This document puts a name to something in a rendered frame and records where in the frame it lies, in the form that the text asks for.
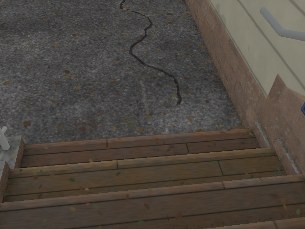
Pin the stairs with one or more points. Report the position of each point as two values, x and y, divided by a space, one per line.
219 179

